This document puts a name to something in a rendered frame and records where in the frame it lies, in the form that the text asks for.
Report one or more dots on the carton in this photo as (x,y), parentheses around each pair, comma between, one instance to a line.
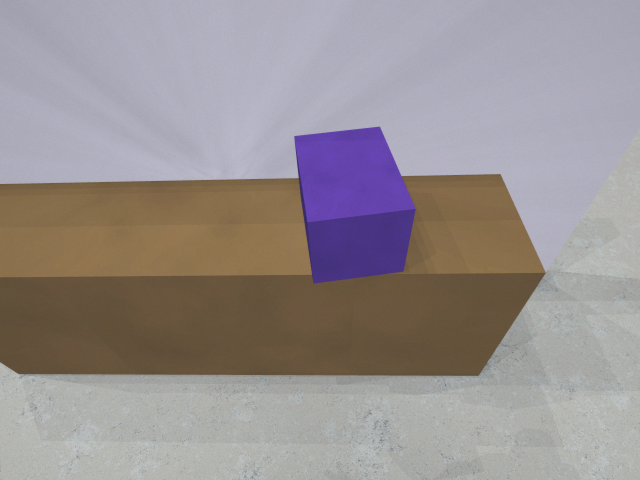
(357,210)

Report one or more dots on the pedestal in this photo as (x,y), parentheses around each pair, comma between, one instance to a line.
(213,277)

